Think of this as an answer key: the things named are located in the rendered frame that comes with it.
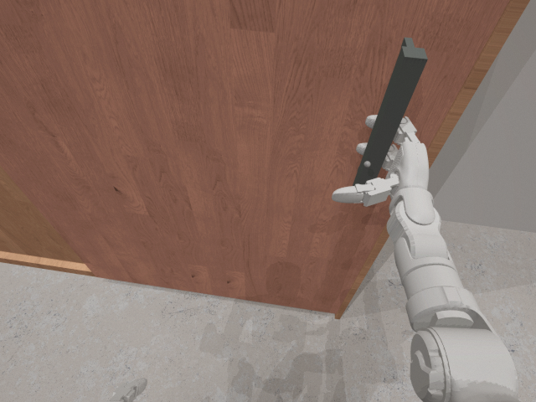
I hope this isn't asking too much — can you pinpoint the left robot hand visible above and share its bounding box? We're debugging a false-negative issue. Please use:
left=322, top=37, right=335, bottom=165
left=105, top=378, right=147, bottom=402

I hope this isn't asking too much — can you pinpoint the right robot hand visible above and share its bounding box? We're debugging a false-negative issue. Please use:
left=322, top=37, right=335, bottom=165
left=332, top=115, right=429, bottom=207

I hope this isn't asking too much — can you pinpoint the handle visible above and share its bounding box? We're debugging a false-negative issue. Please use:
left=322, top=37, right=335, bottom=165
left=353, top=37, right=428, bottom=186

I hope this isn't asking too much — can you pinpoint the robot right forearm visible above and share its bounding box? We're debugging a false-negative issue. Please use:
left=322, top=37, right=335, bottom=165
left=387, top=188, right=518, bottom=396

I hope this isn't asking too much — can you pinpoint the wardrobe door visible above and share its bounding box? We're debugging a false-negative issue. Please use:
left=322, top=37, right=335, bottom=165
left=0, top=0, right=510, bottom=314
left=0, top=166, right=84, bottom=264

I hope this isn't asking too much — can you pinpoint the robot right upper arm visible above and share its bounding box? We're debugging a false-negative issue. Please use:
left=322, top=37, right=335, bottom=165
left=410, top=327, right=521, bottom=402

